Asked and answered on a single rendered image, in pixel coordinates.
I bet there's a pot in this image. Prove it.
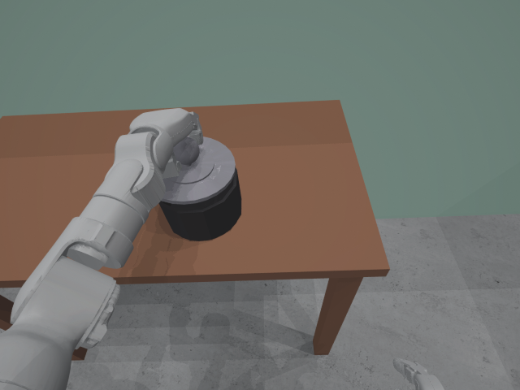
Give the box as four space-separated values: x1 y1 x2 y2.
159 169 241 241

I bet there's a left robot upper arm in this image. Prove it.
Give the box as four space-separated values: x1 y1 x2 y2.
0 255 121 390

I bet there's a knob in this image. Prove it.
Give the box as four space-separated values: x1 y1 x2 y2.
173 137 200 165

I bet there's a lid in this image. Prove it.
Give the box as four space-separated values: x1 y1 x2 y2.
162 136 236 205

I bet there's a robot left hand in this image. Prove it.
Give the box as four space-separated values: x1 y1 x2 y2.
129 108 203 179

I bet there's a table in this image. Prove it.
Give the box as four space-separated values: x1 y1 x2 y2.
0 100 390 361

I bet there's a robot left forearm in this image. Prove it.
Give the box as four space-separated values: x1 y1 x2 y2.
11 123 173 324

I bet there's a robot right hand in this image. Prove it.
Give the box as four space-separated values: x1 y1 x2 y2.
393 358 444 390

